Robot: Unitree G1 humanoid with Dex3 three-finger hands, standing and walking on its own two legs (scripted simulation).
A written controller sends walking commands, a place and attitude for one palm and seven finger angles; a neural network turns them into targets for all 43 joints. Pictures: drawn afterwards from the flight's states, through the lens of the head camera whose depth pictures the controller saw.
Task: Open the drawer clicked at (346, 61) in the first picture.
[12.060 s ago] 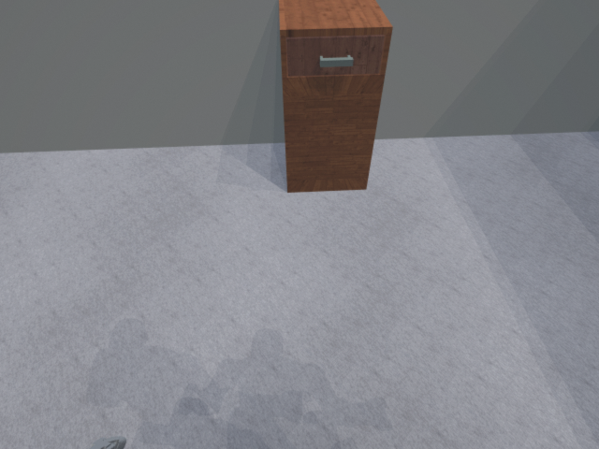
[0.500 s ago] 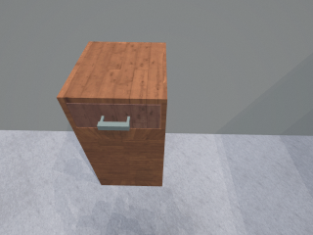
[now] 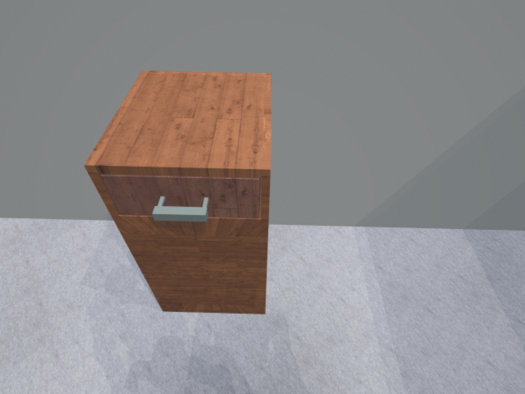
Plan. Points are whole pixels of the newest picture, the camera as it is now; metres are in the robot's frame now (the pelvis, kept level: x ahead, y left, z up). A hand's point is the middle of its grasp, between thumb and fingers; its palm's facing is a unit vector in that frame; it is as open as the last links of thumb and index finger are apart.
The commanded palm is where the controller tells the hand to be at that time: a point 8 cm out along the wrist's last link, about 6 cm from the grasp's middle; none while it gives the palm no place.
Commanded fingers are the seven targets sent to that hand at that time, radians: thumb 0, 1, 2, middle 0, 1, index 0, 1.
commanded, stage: look again from close up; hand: left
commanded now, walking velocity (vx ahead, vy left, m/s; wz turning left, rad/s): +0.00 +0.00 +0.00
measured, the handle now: (182, 207) +0.53 +0.22 -0.09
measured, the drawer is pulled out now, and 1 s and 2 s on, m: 0.00 0.00 0.00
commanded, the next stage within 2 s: raise the hand with hooked fingers in 0.48 s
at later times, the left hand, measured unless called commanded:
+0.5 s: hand out of the picture +0.01 +0.20 -0.18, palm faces +0.03 -0.98 -0.20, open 7.4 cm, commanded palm none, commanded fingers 0.00 0.90 0.90 -0.20 -0.30 -0.20 -0.30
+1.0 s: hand (134, 389) +0.15 +0.21 -0.08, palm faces -0.07 -0.15 -0.99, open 8.6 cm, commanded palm +0.14 +0.24 -0.02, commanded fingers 0.00 0.39 0.68 -0.24 -0.63 -0.24 -0.63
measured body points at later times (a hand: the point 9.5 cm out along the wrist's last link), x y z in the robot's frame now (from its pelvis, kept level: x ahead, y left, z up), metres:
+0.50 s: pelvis +0.00 +0.02 -0.01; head +0.01 +0.02 +0.44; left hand +0.01 +0.25 -0.17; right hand +0.01 -0.20 -0.17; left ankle -0.01 +0.12 -0.74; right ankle -0.04 -0.10 -0.74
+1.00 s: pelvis -0.03 -0.01 -0.05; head +0.00 -0.02 +0.40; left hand +0.15 +0.21 -0.02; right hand +0.22 -0.24 -0.12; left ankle -0.01 +0.12 -0.74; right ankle -0.04 -0.09 -0.74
